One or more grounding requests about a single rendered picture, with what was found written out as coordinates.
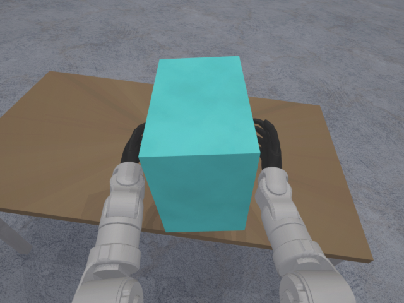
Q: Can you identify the robot left hand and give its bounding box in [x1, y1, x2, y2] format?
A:
[121, 123, 146, 163]

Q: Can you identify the robot right upper arm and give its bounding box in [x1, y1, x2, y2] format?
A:
[279, 270, 355, 303]

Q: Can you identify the robot right forearm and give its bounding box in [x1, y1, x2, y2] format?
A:
[255, 167, 356, 303]

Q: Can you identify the table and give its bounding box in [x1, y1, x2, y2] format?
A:
[0, 71, 374, 266]

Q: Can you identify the robot left upper arm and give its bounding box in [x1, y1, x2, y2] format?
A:
[73, 276, 143, 303]

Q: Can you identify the carton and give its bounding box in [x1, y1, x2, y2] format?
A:
[138, 56, 260, 232]

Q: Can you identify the robot left forearm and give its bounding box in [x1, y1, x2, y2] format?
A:
[72, 162, 145, 303]

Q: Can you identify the robot right hand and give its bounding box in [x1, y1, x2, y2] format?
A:
[253, 119, 282, 170]

